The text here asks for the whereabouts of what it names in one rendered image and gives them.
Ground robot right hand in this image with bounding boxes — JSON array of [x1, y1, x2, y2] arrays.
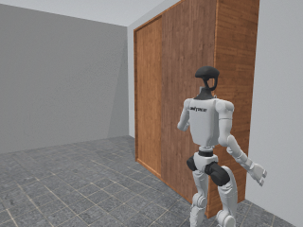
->
[[246, 164, 267, 187]]

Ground robot right upper arm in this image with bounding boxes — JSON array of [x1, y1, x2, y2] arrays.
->
[[215, 99, 235, 148]]

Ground wardrobe door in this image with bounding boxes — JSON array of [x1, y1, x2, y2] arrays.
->
[[161, 0, 217, 212], [136, 17, 162, 175]]

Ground right robot shin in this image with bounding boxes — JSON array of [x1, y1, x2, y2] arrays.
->
[[217, 215, 236, 227]]

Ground robot right forearm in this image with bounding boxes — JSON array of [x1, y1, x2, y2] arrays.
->
[[226, 135, 255, 171]]

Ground right robot thigh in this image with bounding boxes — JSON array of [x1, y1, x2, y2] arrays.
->
[[209, 163, 238, 227]]

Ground robot left upper arm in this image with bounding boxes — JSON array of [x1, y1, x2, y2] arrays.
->
[[177, 98, 193, 131]]

